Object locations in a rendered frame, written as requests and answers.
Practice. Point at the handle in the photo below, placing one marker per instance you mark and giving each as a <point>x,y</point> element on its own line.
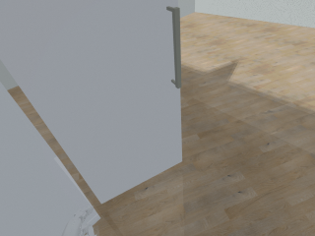
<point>176,45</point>

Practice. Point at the fridge door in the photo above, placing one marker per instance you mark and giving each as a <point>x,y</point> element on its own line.
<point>98,73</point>

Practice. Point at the robot left hand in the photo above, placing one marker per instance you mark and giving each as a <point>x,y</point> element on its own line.
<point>74,226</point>

